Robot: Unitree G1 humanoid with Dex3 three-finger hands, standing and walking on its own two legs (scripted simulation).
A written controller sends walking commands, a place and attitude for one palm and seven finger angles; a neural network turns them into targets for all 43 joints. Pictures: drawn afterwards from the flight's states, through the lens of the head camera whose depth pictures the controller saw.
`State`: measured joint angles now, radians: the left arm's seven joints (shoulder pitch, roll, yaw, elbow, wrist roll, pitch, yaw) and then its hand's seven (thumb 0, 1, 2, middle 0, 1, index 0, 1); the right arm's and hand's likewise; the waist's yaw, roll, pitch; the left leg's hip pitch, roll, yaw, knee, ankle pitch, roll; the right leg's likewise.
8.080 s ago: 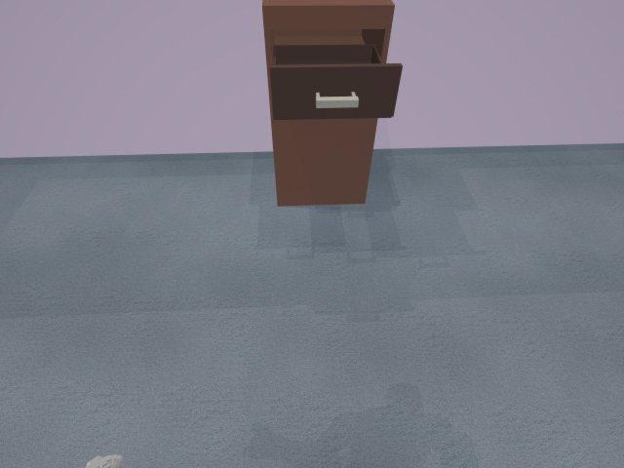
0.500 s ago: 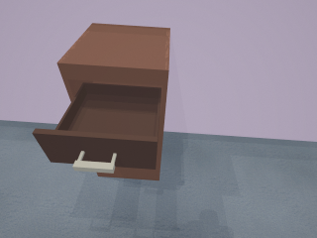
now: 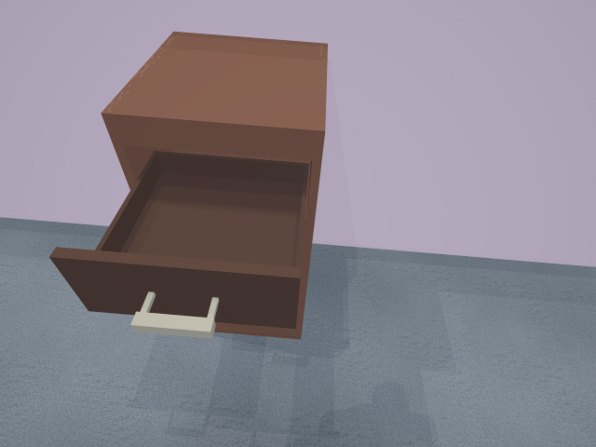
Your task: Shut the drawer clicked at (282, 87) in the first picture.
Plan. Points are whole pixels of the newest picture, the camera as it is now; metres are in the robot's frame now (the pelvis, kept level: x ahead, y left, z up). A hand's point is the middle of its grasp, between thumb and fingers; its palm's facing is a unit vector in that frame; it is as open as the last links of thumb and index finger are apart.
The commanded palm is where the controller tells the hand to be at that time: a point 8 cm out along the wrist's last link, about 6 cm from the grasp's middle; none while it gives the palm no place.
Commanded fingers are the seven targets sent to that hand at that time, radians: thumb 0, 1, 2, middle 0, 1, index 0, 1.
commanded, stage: come to a stop and stand still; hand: left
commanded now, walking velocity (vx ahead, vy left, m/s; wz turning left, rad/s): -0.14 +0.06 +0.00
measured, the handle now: (178, 313) +0.32 +0.22 -0.05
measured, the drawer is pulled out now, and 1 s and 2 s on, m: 0.29 0.29 0.29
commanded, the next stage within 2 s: look again from close up in 1.48 s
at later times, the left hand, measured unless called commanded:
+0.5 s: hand out of the picture +0.01 +0.20 -0.17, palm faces +0.00 -0.97 -0.25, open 7.4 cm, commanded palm none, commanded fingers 0.00 0.90 0.90 -0.20 -0.30 -0.20 -0.30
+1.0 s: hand out of the picture -0.02 +0.13 -0.16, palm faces -0.02 -0.98 -0.19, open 7.4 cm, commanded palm none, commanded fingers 0.00 0.90 0.90 -0.20 -0.30 -0.20 -0.30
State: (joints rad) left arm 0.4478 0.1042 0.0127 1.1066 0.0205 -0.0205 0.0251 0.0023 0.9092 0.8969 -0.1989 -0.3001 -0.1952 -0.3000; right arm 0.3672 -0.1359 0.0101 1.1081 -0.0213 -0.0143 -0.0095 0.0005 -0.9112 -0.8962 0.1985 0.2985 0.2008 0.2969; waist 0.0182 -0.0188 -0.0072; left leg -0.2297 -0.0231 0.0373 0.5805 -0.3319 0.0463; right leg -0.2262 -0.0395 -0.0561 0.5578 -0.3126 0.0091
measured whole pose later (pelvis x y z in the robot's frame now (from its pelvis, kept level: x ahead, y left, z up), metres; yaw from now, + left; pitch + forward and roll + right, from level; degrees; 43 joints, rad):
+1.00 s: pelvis -0.02 -0.03 +0.01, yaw -1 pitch -1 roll +1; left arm 0.31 0.14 -0.03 1.09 0.01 -0.01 0.03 0.01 0.91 0.90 -0.20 -0.30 -0.20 -0.30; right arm 0.33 -0.17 0.04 1.11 -0.01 -0.01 -0.01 0.00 -0.91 -0.90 0.20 0.30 0.20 0.30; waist 0.00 0.01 0.04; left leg -0.18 0.00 0.05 0.43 -0.23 0.00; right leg -0.21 -0.01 -0.05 0.48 -0.24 -0.02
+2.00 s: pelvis +0.01 -0.05 +0.01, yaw +0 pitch -1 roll +1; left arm 0.32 0.13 -0.02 1.12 0.01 -0.02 0.03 0.00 0.91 0.90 -0.20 -0.30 -0.20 -0.30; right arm 0.30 -0.12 0.03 1.14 -0.01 -0.02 -0.03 0.00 -0.91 -0.90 0.20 0.30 0.20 0.30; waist 0.01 0.00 0.04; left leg -0.11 0.03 0.02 0.40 -0.26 -0.02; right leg -0.14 0.02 -0.07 0.43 -0.27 -0.05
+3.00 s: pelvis -0.05 -0.03 -0.06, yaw +0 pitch +10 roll -1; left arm 0.50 0.20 0.09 -0.14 -0.23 -0.27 -0.19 0.02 0.90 0.90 -0.87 -1.03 -0.86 -1.03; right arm 0.30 -0.18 0.04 0.55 0.03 -0.21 -0.05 0.01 -0.90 -0.90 0.21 0.30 0.21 0.30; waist -0.01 0.03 -0.11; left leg -0.76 0.03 -0.01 1.06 -0.47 0.00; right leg -0.75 -0.01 -0.10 1.02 -0.45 -0.03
